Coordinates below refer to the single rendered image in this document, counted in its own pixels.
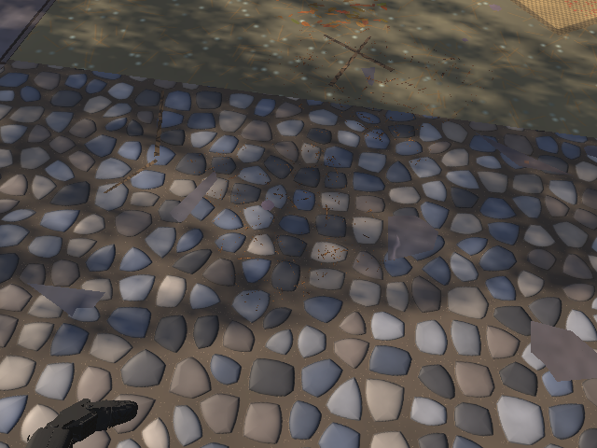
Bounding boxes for robot left hand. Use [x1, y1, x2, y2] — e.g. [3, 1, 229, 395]
[25, 399, 138, 448]

